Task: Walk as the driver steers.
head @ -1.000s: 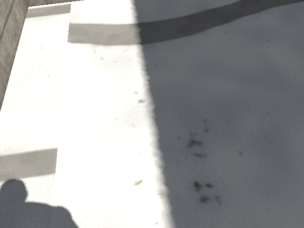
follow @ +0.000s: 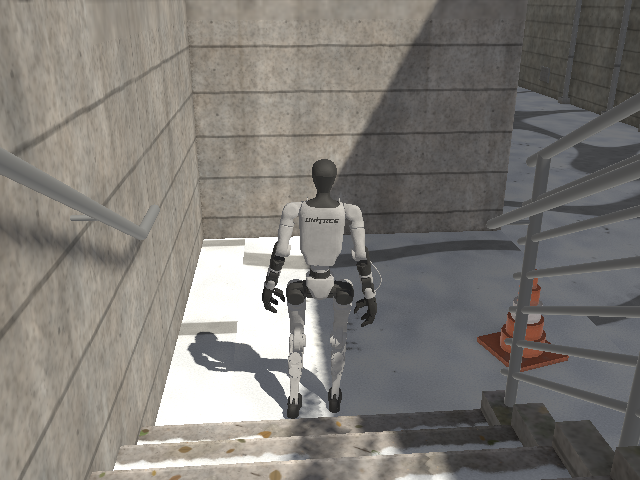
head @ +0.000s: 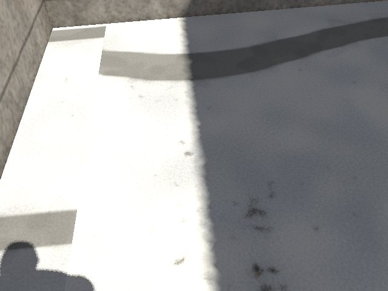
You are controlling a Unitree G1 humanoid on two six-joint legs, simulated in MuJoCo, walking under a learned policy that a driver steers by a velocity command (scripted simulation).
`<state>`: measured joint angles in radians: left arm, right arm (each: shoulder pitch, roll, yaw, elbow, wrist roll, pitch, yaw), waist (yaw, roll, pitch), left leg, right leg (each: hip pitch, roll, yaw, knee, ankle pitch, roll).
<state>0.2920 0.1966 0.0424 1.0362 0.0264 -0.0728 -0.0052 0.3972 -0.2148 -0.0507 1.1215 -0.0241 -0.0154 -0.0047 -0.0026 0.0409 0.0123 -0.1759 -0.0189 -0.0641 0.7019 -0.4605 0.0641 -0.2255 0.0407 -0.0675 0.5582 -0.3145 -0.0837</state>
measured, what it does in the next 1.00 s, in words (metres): walks ahead, turning right: left foot, then right foot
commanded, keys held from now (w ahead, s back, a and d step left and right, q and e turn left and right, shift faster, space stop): w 0.38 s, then w+e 0.62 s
